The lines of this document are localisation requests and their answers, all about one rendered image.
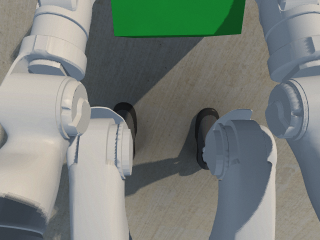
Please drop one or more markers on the left robot forearm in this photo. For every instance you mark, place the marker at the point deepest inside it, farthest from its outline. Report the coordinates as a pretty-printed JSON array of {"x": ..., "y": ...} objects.
[{"x": 57, "y": 42}]

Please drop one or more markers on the right robot upper arm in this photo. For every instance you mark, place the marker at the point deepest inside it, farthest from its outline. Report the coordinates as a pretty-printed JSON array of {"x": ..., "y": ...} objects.
[{"x": 293, "y": 113}]

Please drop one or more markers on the right robot shin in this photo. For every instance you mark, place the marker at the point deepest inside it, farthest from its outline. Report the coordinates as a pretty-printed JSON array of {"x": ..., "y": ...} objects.
[{"x": 243, "y": 114}]

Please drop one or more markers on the carton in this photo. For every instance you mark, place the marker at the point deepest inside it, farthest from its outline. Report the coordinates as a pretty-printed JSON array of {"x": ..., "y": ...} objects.
[{"x": 177, "y": 18}]

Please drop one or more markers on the left robot upper arm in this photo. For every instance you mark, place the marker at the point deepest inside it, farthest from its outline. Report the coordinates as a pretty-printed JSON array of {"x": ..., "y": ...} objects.
[{"x": 40, "y": 114}]

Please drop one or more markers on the right robot thigh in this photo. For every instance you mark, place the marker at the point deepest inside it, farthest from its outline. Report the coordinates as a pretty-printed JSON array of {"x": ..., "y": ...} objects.
[{"x": 246, "y": 208}]

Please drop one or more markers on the right robot forearm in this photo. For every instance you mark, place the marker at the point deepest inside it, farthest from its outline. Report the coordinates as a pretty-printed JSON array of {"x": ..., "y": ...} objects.
[{"x": 292, "y": 32}]

